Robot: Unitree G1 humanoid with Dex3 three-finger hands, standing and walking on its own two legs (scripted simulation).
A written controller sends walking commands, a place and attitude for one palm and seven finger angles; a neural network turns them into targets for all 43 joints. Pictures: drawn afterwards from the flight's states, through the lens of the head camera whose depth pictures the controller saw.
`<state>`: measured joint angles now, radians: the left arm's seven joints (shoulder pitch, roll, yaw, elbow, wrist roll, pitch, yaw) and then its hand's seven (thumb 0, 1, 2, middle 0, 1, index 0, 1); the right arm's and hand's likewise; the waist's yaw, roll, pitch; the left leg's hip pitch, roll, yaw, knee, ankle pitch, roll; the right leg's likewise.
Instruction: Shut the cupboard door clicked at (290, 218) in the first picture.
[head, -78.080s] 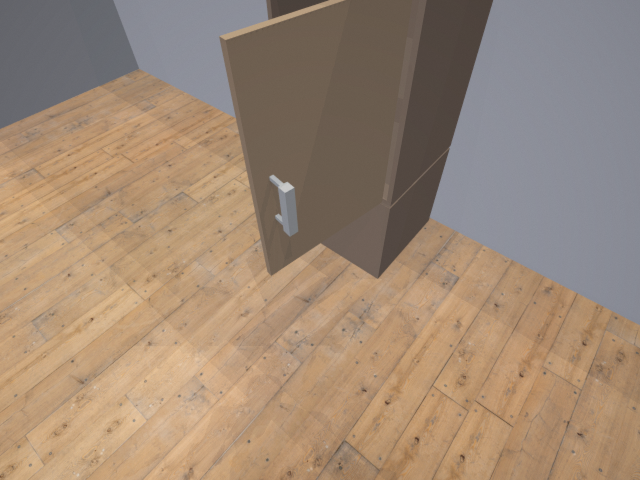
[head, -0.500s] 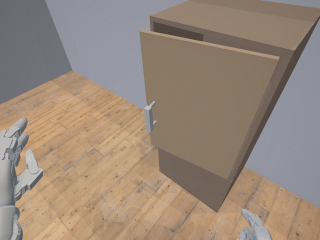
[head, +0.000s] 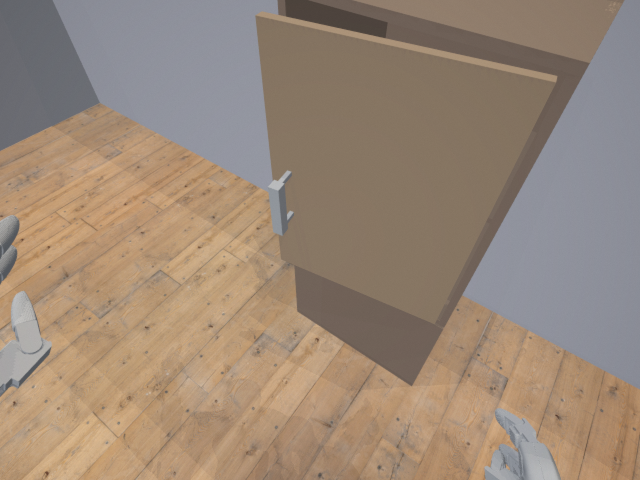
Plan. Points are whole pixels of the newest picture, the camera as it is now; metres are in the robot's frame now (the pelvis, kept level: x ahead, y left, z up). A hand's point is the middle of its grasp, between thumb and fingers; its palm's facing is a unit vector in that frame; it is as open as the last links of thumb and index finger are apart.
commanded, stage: step back with the hand held close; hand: left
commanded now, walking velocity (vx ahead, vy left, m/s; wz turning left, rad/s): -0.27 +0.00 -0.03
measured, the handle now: (283, 202) +0.64 +0.11 -0.09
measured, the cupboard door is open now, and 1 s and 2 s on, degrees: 9 9 9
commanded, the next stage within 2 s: stop stepping back and stand still in 1.26 s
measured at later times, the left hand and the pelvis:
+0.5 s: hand (3, 419) +0.14 +0.25 +0.17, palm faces +0.44 -0.73 -0.52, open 7.4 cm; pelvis -0.06 -0.02 -0.01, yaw +1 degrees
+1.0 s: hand out of the picture +0.06 +0.26 +0.19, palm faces +0.53 -0.67 -0.52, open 7.4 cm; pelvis -0.12 -0.03 -0.01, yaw +1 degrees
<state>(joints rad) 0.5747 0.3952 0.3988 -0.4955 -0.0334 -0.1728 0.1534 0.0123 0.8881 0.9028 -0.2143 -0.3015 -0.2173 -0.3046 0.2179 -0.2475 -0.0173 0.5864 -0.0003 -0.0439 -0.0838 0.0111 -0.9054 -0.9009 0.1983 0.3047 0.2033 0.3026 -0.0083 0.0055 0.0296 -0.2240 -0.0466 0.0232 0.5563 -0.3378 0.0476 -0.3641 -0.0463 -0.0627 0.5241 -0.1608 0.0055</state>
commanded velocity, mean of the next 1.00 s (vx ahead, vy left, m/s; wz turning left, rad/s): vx -0.34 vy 0.00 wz -0.04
